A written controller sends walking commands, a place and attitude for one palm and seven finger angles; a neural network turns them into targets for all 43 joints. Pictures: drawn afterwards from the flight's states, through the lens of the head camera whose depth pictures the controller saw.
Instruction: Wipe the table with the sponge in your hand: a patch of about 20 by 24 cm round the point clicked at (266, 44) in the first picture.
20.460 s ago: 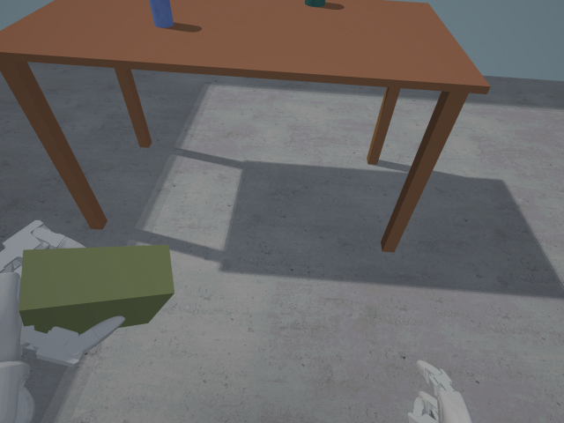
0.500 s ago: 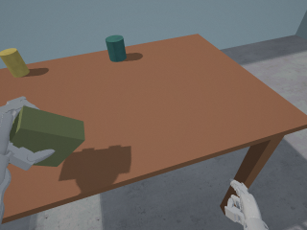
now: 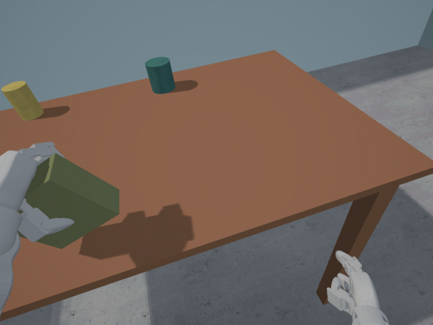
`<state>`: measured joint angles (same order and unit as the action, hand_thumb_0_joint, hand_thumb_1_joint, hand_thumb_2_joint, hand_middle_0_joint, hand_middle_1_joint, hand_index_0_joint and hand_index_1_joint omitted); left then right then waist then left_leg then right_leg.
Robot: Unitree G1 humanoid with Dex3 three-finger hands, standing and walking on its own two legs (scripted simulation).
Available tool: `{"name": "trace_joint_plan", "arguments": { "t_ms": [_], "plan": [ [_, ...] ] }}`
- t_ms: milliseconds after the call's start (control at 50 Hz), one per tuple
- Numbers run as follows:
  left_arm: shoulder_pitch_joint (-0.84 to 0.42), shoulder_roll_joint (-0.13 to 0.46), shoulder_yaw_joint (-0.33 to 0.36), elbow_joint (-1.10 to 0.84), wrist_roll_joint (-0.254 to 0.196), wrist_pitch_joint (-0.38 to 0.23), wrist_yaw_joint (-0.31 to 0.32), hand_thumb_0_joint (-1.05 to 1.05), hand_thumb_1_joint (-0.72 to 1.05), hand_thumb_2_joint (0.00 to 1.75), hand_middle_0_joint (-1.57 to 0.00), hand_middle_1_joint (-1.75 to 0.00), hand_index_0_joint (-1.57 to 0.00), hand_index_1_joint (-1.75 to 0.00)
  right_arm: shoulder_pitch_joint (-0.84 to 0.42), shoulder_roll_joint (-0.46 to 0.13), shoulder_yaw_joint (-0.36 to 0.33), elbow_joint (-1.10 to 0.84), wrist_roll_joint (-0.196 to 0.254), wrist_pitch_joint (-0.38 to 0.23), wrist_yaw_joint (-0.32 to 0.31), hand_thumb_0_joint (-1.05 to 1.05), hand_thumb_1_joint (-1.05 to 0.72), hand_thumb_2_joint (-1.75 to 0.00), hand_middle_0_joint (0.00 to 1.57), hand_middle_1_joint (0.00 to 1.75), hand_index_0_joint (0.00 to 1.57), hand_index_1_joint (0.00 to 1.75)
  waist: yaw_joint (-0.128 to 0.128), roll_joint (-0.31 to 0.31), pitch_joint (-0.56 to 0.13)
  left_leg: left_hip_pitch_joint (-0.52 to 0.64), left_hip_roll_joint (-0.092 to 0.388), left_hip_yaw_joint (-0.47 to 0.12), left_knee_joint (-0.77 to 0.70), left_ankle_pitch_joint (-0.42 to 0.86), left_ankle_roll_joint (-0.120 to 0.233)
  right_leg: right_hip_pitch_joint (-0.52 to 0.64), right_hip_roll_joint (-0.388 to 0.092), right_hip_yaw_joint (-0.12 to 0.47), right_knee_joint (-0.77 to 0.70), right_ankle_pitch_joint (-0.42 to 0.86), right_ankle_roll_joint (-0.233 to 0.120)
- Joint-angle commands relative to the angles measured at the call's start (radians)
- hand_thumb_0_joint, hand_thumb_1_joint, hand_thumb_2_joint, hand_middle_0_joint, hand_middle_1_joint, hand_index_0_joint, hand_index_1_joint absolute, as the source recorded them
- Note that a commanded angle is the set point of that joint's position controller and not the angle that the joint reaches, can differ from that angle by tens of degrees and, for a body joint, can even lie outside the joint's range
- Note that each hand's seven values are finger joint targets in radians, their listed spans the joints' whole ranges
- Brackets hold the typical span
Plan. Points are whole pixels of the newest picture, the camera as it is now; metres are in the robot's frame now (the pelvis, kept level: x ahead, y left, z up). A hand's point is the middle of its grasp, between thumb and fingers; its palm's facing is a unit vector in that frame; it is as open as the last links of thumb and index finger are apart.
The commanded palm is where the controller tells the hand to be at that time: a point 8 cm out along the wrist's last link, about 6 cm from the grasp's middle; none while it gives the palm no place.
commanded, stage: turn the palm down, sponge in hand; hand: left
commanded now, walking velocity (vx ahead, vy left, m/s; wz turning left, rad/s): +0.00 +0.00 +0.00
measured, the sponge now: (70, 210) +0.23 +0.28 +0.15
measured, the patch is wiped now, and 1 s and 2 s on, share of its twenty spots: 0.00 0.00 0.00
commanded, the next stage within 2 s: move the sponge above the wiping area in 1.14 s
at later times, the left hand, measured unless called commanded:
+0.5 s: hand (48, 186) +0.23 +0.29 +0.21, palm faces +0.23 -0.21 -0.95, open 9.8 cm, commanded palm +0.17 +0.30 +0.31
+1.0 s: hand (46, 190) +0.22 +0.29 +0.21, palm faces +0.27 -0.14 -0.95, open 9.8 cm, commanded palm +0.17 +0.30 +0.31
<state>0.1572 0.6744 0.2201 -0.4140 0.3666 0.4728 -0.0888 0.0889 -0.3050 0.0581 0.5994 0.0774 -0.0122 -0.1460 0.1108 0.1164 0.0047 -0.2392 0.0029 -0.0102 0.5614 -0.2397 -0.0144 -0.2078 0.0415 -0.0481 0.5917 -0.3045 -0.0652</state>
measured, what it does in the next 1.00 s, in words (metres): stands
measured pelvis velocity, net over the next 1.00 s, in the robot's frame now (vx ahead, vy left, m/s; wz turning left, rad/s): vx -0.02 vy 0.02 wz -0.02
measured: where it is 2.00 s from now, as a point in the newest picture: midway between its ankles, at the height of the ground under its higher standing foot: outside the picture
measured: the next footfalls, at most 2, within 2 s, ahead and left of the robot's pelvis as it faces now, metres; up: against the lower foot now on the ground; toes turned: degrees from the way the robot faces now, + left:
none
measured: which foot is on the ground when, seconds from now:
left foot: down 0.00-1.00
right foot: down 0.00-1.00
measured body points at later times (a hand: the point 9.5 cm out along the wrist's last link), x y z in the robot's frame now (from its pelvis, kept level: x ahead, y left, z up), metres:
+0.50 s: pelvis -0.02 +0.02 +0.00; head -0.05 -0.03 +0.45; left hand +0.21 +0.30 +0.26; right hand +0.25 -0.18 -0.05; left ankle +0.04 +0.13 -0.73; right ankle +0.02 -0.07 -0.73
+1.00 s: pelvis -0.02 +0.02 +0.00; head -0.06 -0.02 +0.45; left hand +0.20 +0.29 +0.26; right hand +0.25 -0.17 -0.05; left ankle +0.04 +0.13 -0.73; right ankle +0.02 -0.07 -0.73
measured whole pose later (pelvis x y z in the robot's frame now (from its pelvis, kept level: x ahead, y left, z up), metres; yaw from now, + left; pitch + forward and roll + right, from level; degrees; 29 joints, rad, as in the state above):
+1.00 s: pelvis -0.02 +0.02 +0.00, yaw -1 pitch -7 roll +1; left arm -0.01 0.65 -0.02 -0.42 0.70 0.51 -0.11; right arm -0.01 -0.28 0.07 0.65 0.06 -0.02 -0.13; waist 0.15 0.11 0.03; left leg -0.19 -0.02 0.02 0.49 -0.17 0.01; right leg -0.18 0.02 -0.01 0.55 -0.24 -0.04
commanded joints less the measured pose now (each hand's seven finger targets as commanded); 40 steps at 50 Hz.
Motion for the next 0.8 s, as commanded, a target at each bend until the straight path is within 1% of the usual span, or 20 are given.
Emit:
{"name": "trace_joint_plan", "arguments": {
  "t_ms": [0, 20, 40, 100, 120, 140, 220, 240, 320, 380, 420, 440, 500, 520, 540, 620, 680, 720, 740, 780],
  "plan": [
    [-0.279, 0.319, 0.157, -0.327, 0.092, -0.131, 0.034, 0.0, 0.1, 1.3, -1.2, -1.6, -1.2, -1.6, -0.244, -0.046, -0.022, -0.204, -0.024, -0.09, -0.01, 0.0, -0.9, -0.9, 0.2, 0.3, 0.2, 0.3, 0.003, -0.055, -0.197, 0.117, -0.021, -0.004, -0.041, 0.129, 0.047, -0.015, -0.075, 0.122, -0.18, 0.085, 0.055],
    [-0.283, 0.36, 0.207, -0.331, 0.106, -0.127, 0.056, 0.0, 0.1, 1.3, -1.2, -1.6, -1.2, -1.6, -0.289, -0.04, -0.014, -0.203, -0.017, -0.104, -0.007, 0.0, -0.9, -0.9, 0.2, 0.3, 0.2, 0.3, 0.023, 0.002, -0.184, 0.116, -0.028, -0.008, -0.047, 0.111, 0.036, -0.016, -0.066, 0.154, -0.19, 0.04, 0.037],
    [-0.304, 0.334, 0.196, -0.324, 0.115, -0.129, 0.077, 0.0, 0.1, 1.3, -1.2, -1.6, -1.2, -1.6, -0.268, -0.04, -0.018, -0.197, -0.029, -0.103, -0.006, 0.0, -0.9, -0.9, 0.2, 0.3, 0.2, 0.3, 0.021, 0.014, -0.199, 0.105, -0.02, -0.006, -0.045, 0.121, 0.033, 0.001, -0.077, 0.132, -0.181, 0.06, 0.035],
    [-0.318, 0.347, 0.23, -0.226, 0.135, -0.087, 0.125, 0.0, 0.1, 1.3, -1.2, -1.6, -1.2, -1.6, -0.258, -0.045, -0.021, -0.16, -0.028, -0.08, 0.007, 0.0, -0.9, -0.9, 0.2, 0.3, 0.2, 0.3, 0.033, 0.016, -0.184, 0.078, -0.015, -0.021, -0.082, 0.117, 0.02, 0.02, -0.071, 0.124, -0.178, 0.07, 0.032],
    [-0.335, 0.349, 0.237, -0.182, 0.137, -0.053, 0.138, 0.0, 0.1, 1.3, -1.2, -1.6, -1.2, -1.6, -0.312, -0.042, -0.015, -0.157, -0.018, -0.084, 0.013, 0.0, -0.9, -0.9, 0.2, 0.3, 0.2, 0.3, 0.049, 0.035, -0.155, 0.065, -0.02, -0.024, -0.088, 0.104, 0.015, 0.014, -0.06, 0.149, -0.186, 0.044, 0.019],
    [-0.368, 0.299, 0.175, -0.156, 0.141, -0.023, 0.139, 0.0, 0.1, 1.3, -1.2, -1.6, -1.2, -1.6, -0.294, -0.052, -0.019, -0.154, -0.024, -0.069, 0.016, 0.0, -0.9, -0.9, 0.2, 0.3, 0.2, 0.3, 0.036, 0.032, -0.145, 0.049, -0.008, -0.017, -0.096, 0.097, 0.013, 0.019, -0.069, 0.124, -0.184, 0.058, 0.022],
    [-0.394, 0.268, 0.102, -0.049, 0.165, 0.052, 0.08, 0.0, 0.1, 1.3, -1.2, -1.6, -1.2, -1.6, -0.357, -0.048, 0.002, -0.156, 0.001, -0.051, 0.02, 0.0, -0.9, -0.9, 0.2, 0.3, 0.2, 0.3, 0.028, -0.065, -0.079, 0.034, -0.014, -0.017, -0.128, 0.037, 0.017, -0.026, -0.056, 0.123, -0.218, -0.018, 0.033],
    [-0.4, 0.254, 0.067, -0.052, 0.175, 0.055, 0.058, 0.0, 0.1, 1.3, -1.2, -1.6, -1.2, -1.6, -0.331, -0.06, -0.001, -0.165, -0.004, -0.047, 0.017, 0.0, -0.9, -0.9, 0.2, 0.3, 0.2, 0.3, 0.02, -0.084, -0.093, 0.03, -0.006, -0.015, -0.13, 0.034, 0.023, -0.015, -0.064, 0.099, -0.209, 0.003, 0.038],
    [-0.452, 0.198, -0.038, -0.122, 0.223, 0.065, -0.011, 0.0, 0.1, 1.3, -1.2, -1.6, -1.2, -1.6, -0.412, -0.027, 0.018, -0.196, 0.017, -0.063, 0.018, 0.0, -0.9, -0.9, 0.2, 0.3, 0.2, 0.3, 0.017, -0.062, -0.115, 0.061, -0.02, -0.021, -0.14, -0.004, 0.03, -0.027, -0.063, 0.112, -0.212, -0.049, 0.034],
    [-0.485, 0.242, -0.037, -0.172, 0.277, 0.044, -0.026, 0.0, 0.1, 1.3, -1.2, -1.6, -1.2, -1.6, -0.381, -0.043, 0.006, -0.188, -0.002, -0.065, 0.013, 0.0, -0.9, -0.9, 0.2, 0.3, 0.2, 0.3, 0.023, -0.041, -0.165, 0.079, -0.02, -0.031, -0.145, 0.001, 0.035, -0.004, -0.067, 0.101, -0.197, -0.038, 0.031],
    [-0.55, 0.332, 0.033, -0.271, 0.328, 0.037, -0.01, 0.0, 0.1, 1.3, -1.2, -1.6, -1.2, -1.6, -0.44, -0.03, 0.014, -0.193, -0.005, -0.079, 0.015, 0.0, -0.9, -0.9, 0.2, 0.3, 0.2, 0.3, 0.047, 0.016, -0.224, 0.101, -0.029, -0.044, -0.147, 0.036, 0.033, 0.032, -0.053, 0.142, -0.176, -0.019, 0.008],
    [-0.572, 0.35, 0.044, -0.286, 0.348, 0.032, 0.002, 0.0, 0.1, 1.3, -1.2, -1.6, -1.2, -1.6, -0.416, -0.039, 0.008, -0.19, -0.02, -0.078, 0.015, 0.0, -0.9, -0.9, 0.2, 0.3, 0.2, 0.3, 0.054, 0.044, -0.271, 0.102, -0.028, -0.045, -0.141, 0.079, 0.033, 0.066, -0.061, 0.119, -0.157, 0.02, 0.003],
    [-0.581, 0.396, 0.106, -0.264, 0.381, 0.027, 0.037, 0.0, 0.1, 1.3, -1.2, -1.6, -1.2, -1.6, -0.403, -0.036, 0.005, -0.161, -0.029, -0.066, 0.025, 0.0, -0.9, -0.9, 0.2, 0.3, 0.2, 0.3, 0.065, 0.053, -0.269, 0.112, -0.027, -0.062, -0.151, 0.136, 0.024, 0.072, -0.058, 0.135, -0.158, 0.057, -0.006],
    [-0.597, 0.425, 0.149, -0.256, 0.378, 0.039, 0.052, 0.0, 0.1, 1.3, -1.2, -1.6, -1.2, -1.6, -0.443, -0.031, 0.008, -0.159, -0.021, -0.073, 0.027, 0.0, -0.9, -0.9, 0.2, 0.3, 0.2, 0.3, 0.077, 0.053, -0.256, 0.105, -0.028, -0.072, -0.157, 0.118, 0.019, 0.075, -0.043, 0.171, -0.167, 0.035, -0.021],
    [-0.602, 0.363, 0.102, -0.217, 0.368, 0.043, 0.06, 0.0, 0.1, 1.3, -1.2, -1.6, -1.2, -1.6, -0.415, -0.035, 0.005, -0.151, -0.027, -0.065, 0.029, 0.0, -0.9, -0.9, 0.2, 0.3, 0.2, 0.3, 0.068, 0.043, -0.236, 0.098, -0.021, -0.061, -0.156, 0.124, 0.02, 0.074, -0.055, 0.139, -0.169, 0.054, -0.017],
    [-0.513, 0.288, 0.078, -0.067, 0.335, 0.057, 0.046, 0.0, 0.1, 1.3, -1.2, -1.6, -1.2, -1.6, -0.426, -0.031, 0.003, -0.139, -0.002, -0.046, 0.042, 0.0, -0.9, -0.9, 0.2, 0.3, 0.2, 0.3, 0.06, -0.063, -0.13, 0.075, -0.014, -0.063, -0.179, 0.068, 0.012, 0.017, -0.045, 0.153, -0.215, 0.018, -0.007],
    [-0.437, 0.22, 0.007, -0.012, 0.328, 0.056, 0.012, 0.0, 0.1, 1.3, -1.2, -1.6, -1.2, -1.6, -0.377, -0.05, -0.002, -0.149, -0.001, -0.026, 0.046, 0.0, -0.9, -0.9, 0.2, 0.3, 0.2, 0.3, 0.043, -0.107, -0.106, 0.049, -0.005, -0.046, -0.185, 0.016, 0.019, -0.002, -0.063, 0.101, -0.218, 0.012, 0.018],
    [-0.423, 0.157, -0.041, -0.013, 0.329, 0.059, 0.002, 0.0, 0.1, 1.3, -1.2, -1.6, -1.2, -1.6, -0.413, -0.028, 0.007, -0.163, 0.018, -0.036, 0.05, 0.0, -0.9, -0.9, 0.2, 0.3, 0.2, 0.3, 0.032, -0.104, -0.079, 0.044, -0.01, -0.043, -0.188, -0.045, 0.018, -0.036, -0.058, 0.121, -0.232, -0.047, 0.018],
    [-0.431, 0.138, -0.07, -0.039, 0.325, 0.051, -0.001, 0.0, 0.1, 1.3, -1.2, -1.6, -1.2, -1.6, -0.394, -0.041, 0.002, -0.17, 0.013, -0.036, 0.05, 0.0, -0.9, -0.9, 0.2, 0.3, 0.2, 0.3, 0.031, -0.08, -0.098, 0.041, -0.005, -0.043, -0.19, -0.067, 0.022, -0.027, -0.065, 0.091, -0.222, -0.037, 0.023],
    [-0.459, 0.154, -0.075, -0.098, 0.336, 0.036, 0.003, 0.0, 0.1, 1.3, -1.2, -1.6, -1.2, -1.6, -0.394, -0.04, -0.002, -0.171, 0.008, -0.042, 0.045, 0.0, -0.9, -0.9, 0.2, 0.3, 0.2, 0.3, 0.03, -0.048, -0.133, 0.059, -0.01, -0.053, -0.2, -0.091, 0.026, -0.013, -0.064, 0.085, -0.204, -0.039, 0.024]
  ]
}}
